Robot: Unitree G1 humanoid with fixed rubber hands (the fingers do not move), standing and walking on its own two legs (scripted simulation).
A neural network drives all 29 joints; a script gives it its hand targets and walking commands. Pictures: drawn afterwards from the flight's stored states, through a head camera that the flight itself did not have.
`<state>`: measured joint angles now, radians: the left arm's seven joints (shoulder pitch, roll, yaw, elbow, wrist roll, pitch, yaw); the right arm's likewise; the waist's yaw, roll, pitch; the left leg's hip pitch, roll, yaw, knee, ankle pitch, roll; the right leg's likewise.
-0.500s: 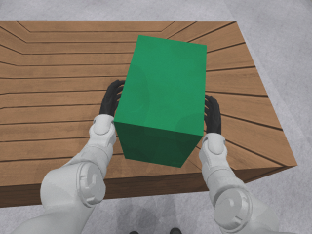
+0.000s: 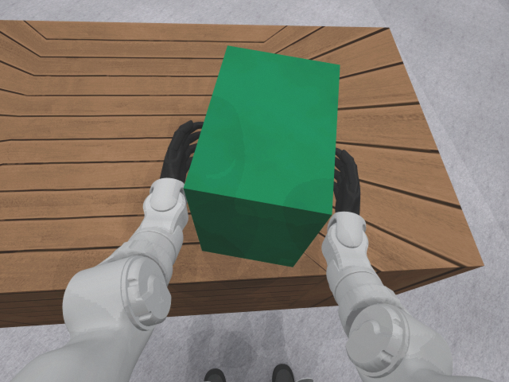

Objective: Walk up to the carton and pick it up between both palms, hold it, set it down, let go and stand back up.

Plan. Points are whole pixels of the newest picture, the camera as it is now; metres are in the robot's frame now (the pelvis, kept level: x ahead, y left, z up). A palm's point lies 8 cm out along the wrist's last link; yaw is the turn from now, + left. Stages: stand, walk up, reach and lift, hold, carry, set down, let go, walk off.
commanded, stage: reach and lift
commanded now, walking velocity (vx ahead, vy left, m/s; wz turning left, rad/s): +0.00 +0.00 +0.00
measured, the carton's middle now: (263, 167) +0.48 -0.03 -0.03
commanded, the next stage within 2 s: none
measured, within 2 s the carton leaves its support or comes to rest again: leaves its support in 1.36 s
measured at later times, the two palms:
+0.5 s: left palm (176, 172) +0.46 +0.11 +0.00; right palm (345, 204) +0.39 -0.15 -0.01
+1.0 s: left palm (176, 183) +0.44 +0.11 +0.00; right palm (346, 207) +0.39 -0.15 -0.01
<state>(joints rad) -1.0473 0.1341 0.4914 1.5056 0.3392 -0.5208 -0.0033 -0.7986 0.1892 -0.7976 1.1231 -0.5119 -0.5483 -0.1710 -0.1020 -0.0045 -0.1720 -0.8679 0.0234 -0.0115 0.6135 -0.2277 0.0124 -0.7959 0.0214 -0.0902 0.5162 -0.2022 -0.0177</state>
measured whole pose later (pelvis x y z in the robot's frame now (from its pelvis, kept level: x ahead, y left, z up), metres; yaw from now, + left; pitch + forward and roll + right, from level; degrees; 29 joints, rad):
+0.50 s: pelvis +0.00 +0.01 +0.00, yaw -1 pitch +30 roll -4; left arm -1.07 0.14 0.36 1.60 0.24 -0.61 0.05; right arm -0.82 0.11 -0.72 1.28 -0.43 -0.68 -0.18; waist -0.09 0.04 -0.20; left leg -0.92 0.04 0.00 0.63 -0.23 0.02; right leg -0.83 0.03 -0.09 0.48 -0.17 -0.01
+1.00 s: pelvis -0.01 +0.00 -0.01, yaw -1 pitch +29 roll -4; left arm -1.04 0.13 0.17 1.67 0.02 -0.66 0.09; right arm -0.83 0.07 -0.50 1.36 -0.23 -0.64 -0.21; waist -0.07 0.06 -0.24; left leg -0.94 0.04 -0.01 0.69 -0.26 0.01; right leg -0.85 0.04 -0.09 0.56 -0.21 -0.02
